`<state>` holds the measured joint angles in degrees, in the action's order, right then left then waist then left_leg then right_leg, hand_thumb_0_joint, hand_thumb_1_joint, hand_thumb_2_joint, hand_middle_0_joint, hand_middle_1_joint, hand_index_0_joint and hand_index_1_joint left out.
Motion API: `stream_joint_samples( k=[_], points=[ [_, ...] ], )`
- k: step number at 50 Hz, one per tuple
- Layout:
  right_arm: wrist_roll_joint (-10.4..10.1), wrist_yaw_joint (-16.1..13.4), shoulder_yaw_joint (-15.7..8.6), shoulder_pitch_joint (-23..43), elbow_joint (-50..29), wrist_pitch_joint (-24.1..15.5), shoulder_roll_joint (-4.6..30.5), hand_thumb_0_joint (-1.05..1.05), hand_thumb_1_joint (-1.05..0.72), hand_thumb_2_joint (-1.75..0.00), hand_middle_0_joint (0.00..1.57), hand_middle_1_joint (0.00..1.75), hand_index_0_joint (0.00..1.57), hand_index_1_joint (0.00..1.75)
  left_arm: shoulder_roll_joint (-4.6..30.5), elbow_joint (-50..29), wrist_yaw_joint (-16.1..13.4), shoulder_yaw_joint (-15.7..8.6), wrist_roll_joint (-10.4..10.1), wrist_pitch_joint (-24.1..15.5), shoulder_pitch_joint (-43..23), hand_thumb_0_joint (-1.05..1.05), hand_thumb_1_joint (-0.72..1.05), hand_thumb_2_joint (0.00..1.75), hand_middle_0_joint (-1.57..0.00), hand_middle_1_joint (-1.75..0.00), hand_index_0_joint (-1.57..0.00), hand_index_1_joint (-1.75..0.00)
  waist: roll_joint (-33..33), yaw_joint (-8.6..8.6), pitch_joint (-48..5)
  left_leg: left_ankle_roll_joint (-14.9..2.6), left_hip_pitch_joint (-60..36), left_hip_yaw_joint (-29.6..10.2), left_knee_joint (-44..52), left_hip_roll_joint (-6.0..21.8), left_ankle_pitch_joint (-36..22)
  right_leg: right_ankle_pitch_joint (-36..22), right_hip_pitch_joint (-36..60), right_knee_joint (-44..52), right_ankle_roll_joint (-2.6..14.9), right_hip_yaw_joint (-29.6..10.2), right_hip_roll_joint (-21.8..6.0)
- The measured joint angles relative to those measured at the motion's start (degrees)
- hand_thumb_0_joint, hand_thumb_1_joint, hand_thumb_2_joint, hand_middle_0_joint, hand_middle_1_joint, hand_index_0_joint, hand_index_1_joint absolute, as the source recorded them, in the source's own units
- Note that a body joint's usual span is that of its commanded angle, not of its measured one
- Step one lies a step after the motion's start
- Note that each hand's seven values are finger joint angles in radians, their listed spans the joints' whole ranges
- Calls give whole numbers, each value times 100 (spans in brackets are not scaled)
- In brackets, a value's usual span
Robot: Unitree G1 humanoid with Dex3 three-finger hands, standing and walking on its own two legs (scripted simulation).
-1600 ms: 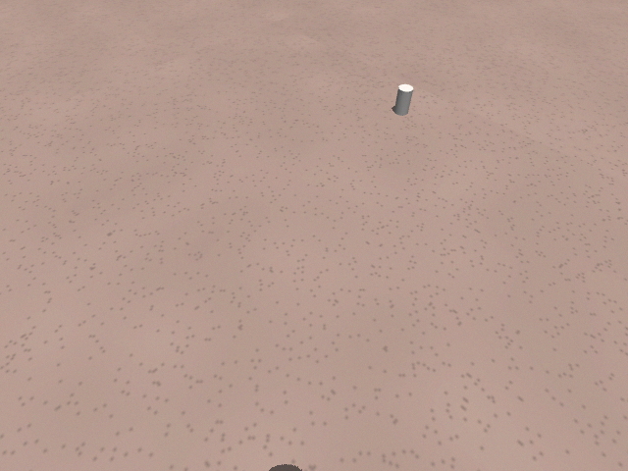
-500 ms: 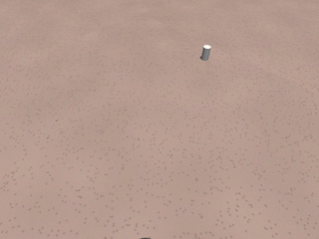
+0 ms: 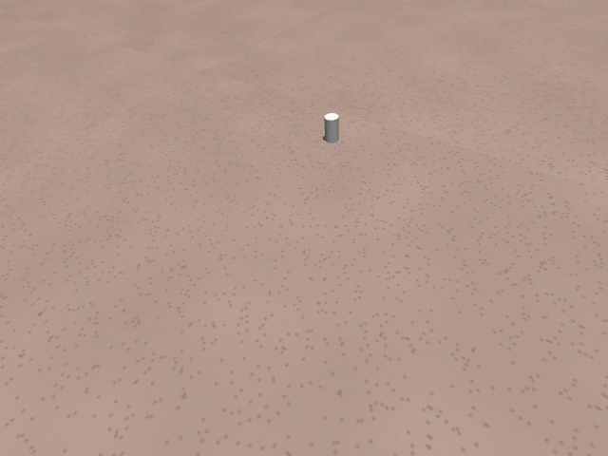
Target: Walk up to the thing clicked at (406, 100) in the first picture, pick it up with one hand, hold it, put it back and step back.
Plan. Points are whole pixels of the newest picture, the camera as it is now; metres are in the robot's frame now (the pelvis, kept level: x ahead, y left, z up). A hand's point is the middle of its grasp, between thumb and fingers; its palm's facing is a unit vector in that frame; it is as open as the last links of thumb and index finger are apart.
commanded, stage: walk up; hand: left
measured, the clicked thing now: (331, 128) +1.97 -0.01 -0.68
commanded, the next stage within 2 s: none
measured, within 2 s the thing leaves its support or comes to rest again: neither
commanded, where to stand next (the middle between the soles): +1.58 -0.17 m, yaw -9 degrees
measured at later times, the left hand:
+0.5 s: hand (179, 313) +0.40 +0.28 -0.13, palm faces -0.16 -0.92 -0.34, open 7.4 cm
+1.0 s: hand (254, 196) +0.70 +0.17 -0.10, palm faces -0.14 -0.91 -0.39, open 7.4 cm
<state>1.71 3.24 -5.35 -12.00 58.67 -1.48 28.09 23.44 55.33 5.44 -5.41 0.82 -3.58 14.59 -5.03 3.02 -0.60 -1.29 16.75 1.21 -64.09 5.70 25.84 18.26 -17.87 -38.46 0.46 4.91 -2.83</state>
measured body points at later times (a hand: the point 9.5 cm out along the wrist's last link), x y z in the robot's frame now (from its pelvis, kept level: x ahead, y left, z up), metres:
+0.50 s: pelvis +0.30 +0.01 +0.02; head +0.32 +0.03 +0.46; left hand +0.41 +0.33 -0.11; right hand +0.35 -0.32 -0.07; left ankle +0.34 +0.13 -0.72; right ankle +0.23 -0.13 -0.63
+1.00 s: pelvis +0.59 -0.08 +0.02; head +0.59 -0.11 +0.47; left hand +0.70 +0.22 -0.07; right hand +0.62 -0.40 -0.11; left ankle +0.62 +0.09 -0.64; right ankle +0.59 -0.18 -0.72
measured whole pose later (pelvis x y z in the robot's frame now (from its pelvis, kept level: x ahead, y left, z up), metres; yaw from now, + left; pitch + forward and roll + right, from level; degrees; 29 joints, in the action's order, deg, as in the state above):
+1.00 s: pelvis +0.59 -0.08 +0.02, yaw -11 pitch -3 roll +1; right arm -0.5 3.6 -2.9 -14.4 50.7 -2.9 24.5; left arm 20.9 51.3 2.9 -2.0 -1.0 -5.5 15.5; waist -3.7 1.7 3.8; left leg -2.1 27.1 -2.6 -63.0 4.0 13.6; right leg 12.6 -11.2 -26.5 2.3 3.1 -0.1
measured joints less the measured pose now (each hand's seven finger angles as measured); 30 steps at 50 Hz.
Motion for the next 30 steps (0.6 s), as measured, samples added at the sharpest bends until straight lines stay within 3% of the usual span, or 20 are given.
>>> stream_joint_samples(
  k=[3,9,12,16,18,20,22,26,30],
  points=[
    [-108,110,119,173,-193,-101,-183,1,-91,-90,20,30,20,30,-151,48,-63,129,-52,-31,293,1,90,90,-21,-30,-20,-30,19,70,105,-28,755,150,-32,-70,-677,-186,656,806,55,-72,153],
    [-62,324,177,294,-592,-86,-443,0,-90,-90,20,30,20,30,-100,69,-123,206,-74,-55,664,1,90,90,-21,-30,-20,-30,221,105,241,172,1602,42,1488,167,-1428,-69,1482,1599,115,-210,380],
    [-33,345,141,327,-615,-48,-439,0,-90,-90,20,30,20,30,-18,-26,-116,207,-51,-96,701,1,90,90,-21,-30,-20,-30,314,133,294,219,1600,13,2425,229,-1801,178,1782,1724,49,-254,428],
    [-29,304,52,320,-638,-100,-375,1,-90,-90,20,30,20,30,115,-112,-134,219,-44,-81,697,1,90,90,-21,-30,-20,-30,484,135,264,106,1081,224,3236,58,-2101,858,2043,1378,-86,-348,298],
    [51,209,-12,385,-696,-229,-476,0,-90,-90,20,30,20,30,205,-87,-219,202,-60,-2,546,1,90,90,-21,-30,-20,-30,853,22,403,59,963,472,2907,-223,-1812,1150,1652,41,76,-508,-68],
    [39,143,-16,338,-840,-344,-503,0,-90,-90,20,30,20,30,151,-112,-301,257,-101,63,395,1,90,90,-21,-30,-20,-30,823,-126,475,32,817,542,2649,-203,-1393,1020,924,-1644,219,-856,137],
    [-36,96,2,209,-882,-362,-553,0,-90,-90,20,30,20,30,151,-147,-319,355,-116,37,283,1,91,90,-21,-30,-20,-30,754,-255,448,16,433,598,2843,-136,-1226,644,207,-2679,273,-894,296],
    [-131,17,113,-265,-864,-418,-588,0,-90,-90,20,30,20,30,271,-303,-220,320,-202,-31,-13,1,91,90,-21,-30,-20,-30,813,-457,352,73,-478,725,3596,-209,-1159,19,-866,-2725,186,-858,128],
    [-136,9,154,-686,-709,-394,-495,0,-90,-90,20,30,20,30,341,-527,-77,250,-183,-3,-330,1,91,90,-21,-30,-20,-30,796,-527,313,114,-1195,806,4054,-272,-949,-402,-1418,-1547,16,-724,-161]
  ],
)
